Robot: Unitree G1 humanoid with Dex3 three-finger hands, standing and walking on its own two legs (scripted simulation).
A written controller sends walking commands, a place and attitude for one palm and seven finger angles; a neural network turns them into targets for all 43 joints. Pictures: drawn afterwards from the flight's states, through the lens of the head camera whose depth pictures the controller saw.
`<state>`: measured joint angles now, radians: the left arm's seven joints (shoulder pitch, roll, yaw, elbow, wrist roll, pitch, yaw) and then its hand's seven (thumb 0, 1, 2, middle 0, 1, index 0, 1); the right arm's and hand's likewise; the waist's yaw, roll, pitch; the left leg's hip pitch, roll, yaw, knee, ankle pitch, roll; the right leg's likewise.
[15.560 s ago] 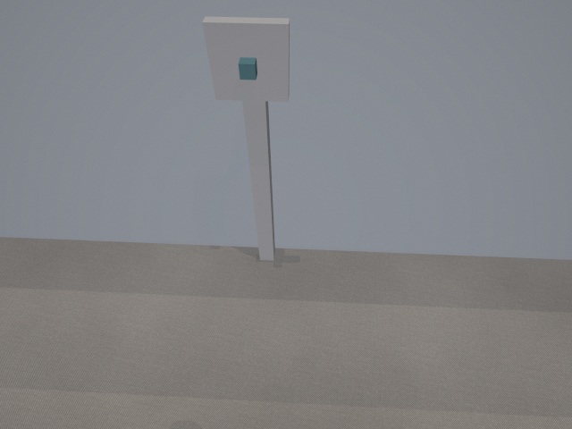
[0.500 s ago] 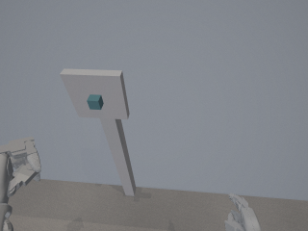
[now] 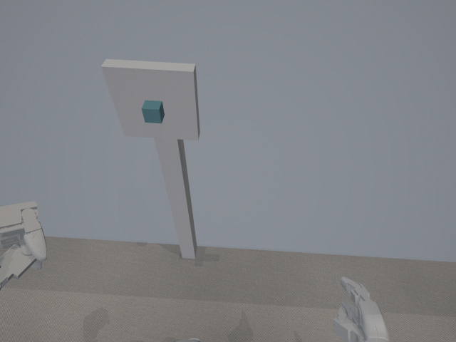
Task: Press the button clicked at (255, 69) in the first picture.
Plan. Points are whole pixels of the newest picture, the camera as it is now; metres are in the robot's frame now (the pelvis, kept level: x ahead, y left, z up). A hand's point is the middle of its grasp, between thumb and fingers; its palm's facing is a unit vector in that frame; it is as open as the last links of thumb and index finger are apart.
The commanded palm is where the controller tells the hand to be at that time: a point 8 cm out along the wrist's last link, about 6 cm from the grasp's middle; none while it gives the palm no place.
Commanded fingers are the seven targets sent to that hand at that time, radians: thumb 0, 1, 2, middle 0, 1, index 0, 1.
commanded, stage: step back with the hand held close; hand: left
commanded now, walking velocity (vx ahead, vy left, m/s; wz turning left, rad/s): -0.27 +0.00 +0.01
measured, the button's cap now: (153, 110) +0.54 +0.20 +0.11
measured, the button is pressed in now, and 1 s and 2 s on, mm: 0 0 0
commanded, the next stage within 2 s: stop stepping back and stand still in 0.44 s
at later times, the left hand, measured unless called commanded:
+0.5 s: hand out of the picture +0.10 +0.26 +0.19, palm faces +0.34 -0.86 -0.39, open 3.1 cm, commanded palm +0.03 +0.30 +0.19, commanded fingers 0.00 0.90 0.90 -1.30 -1.50 -1.30 -1.50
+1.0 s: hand out of the picture +0.01 +0.24 +0.17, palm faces +0.29 -0.86 -0.42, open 3.1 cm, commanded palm -0.05 +0.29 +0.19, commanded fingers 0.00 0.90 0.90 -1.30 -1.50 -1.30 -1.50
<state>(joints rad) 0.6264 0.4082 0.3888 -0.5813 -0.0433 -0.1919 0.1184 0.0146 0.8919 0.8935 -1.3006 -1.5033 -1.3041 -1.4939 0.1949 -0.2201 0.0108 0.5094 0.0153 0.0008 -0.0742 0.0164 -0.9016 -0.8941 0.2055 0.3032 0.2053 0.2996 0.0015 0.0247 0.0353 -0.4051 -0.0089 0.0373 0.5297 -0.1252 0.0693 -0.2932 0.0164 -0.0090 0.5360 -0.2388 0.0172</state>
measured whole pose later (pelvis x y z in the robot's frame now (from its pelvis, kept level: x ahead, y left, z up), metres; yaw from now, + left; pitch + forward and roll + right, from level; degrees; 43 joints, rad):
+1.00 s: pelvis -0.19 +0.02 +0.01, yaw -2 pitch -1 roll +0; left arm 0.65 0.40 0.35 -0.59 -0.04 -0.19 0.14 0.02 0.89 0.89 -1.30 -1.50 -1.30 -1.49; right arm 0.25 -0.19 0.02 0.59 0.00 -0.10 -0.05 0.02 -0.90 -0.89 0.20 0.30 0.20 0.30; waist -0.04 -0.05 -0.03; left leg -0.27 -0.04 0.03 0.48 -0.19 0.05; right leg -0.21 0.01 -0.05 0.50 -0.28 -0.02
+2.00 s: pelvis -0.18 +0.05 +0.01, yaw +1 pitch +1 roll -1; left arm 0.55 0.41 0.28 -0.41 -0.01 -0.22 0.10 0.01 0.89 0.89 -1.30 -1.50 -1.30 -1.49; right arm 0.17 -0.23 0.00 0.62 0.01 -0.11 -0.02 0.01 -0.90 -0.89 0.20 0.30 0.20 0.30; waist 0.01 0.01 0.00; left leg -0.27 -0.01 0.04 0.49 -0.23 0.03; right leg -0.22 0.02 -0.04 0.45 -0.24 -0.01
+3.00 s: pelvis -0.19 +0.04 +0.01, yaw +1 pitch -2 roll +0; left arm 0.28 0.12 0.01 1.15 0.01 -0.01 0.03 0.01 0.92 0.89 -0.20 -0.31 -0.20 -0.30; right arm 0.34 -0.11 0.00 1.12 -0.02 0.01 -0.04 0.01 -0.91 -0.89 0.20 0.30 0.20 0.30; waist -0.01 0.01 0.03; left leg -0.22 -0.01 0.03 0.43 -0.19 0.02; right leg -0.18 0.02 -0.05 0.43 -0.22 -0.03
